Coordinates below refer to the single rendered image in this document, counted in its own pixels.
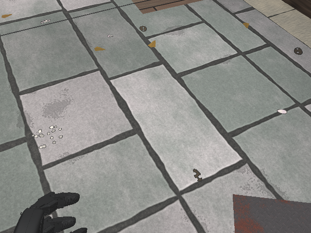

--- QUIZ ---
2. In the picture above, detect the left robot hand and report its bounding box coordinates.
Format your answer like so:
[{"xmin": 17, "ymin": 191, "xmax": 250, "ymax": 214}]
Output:
[{"xmin": 14, "ymin": 191, "xmax": 87, "ymax": 233}]

